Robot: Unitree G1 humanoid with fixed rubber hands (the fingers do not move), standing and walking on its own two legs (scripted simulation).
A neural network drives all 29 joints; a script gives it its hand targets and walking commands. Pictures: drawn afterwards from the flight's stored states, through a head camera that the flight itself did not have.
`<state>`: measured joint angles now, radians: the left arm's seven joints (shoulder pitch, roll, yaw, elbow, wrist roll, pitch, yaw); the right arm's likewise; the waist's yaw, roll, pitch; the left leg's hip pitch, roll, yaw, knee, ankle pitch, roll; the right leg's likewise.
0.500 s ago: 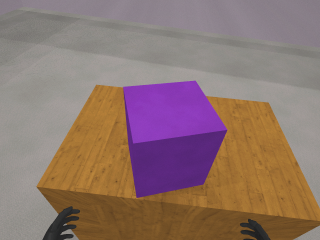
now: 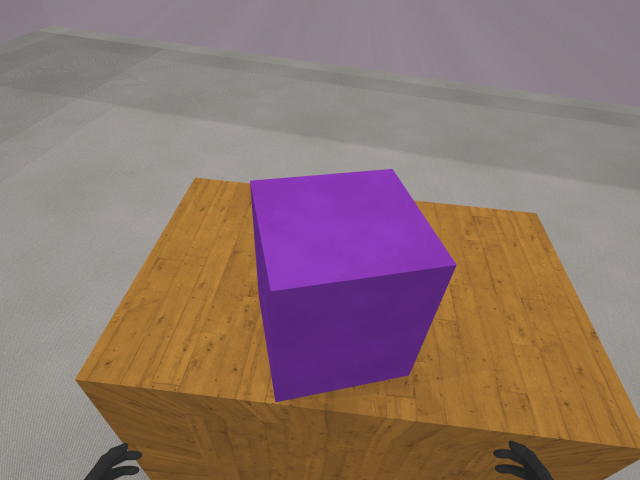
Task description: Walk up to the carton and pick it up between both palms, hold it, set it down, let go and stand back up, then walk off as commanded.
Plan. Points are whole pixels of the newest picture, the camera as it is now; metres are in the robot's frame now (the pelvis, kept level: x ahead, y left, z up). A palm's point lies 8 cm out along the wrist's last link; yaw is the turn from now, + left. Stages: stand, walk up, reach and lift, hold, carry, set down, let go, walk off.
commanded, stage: stand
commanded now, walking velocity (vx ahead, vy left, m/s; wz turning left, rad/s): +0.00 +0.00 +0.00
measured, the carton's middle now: (334, 284) +0.41 +0.00 +0.04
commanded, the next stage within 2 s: walk off in 0.08 s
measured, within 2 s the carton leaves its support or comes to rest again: neither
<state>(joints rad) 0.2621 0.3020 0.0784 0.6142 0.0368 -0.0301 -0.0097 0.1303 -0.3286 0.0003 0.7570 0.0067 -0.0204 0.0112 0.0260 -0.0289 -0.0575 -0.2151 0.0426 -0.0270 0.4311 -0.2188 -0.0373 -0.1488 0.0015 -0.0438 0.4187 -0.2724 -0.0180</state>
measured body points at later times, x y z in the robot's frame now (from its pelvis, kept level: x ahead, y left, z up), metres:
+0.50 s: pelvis -0.05 +0.01 -0.01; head -0.01 +0.01 +0.44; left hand +0.08 +0.32 -0.10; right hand +0.11 -0.29 -0.10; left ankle -0.01 +0.13 -0.72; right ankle -0.03 -0.11 -0.74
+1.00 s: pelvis -0.14 +0.02 -0.03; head -0.10 +0.03 +0.42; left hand -0.02 +0.34 -0.12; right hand +0.00 -0.29 -0.11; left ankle -0.03 +0.13 -0.74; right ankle -0.15 -0.07 -0.69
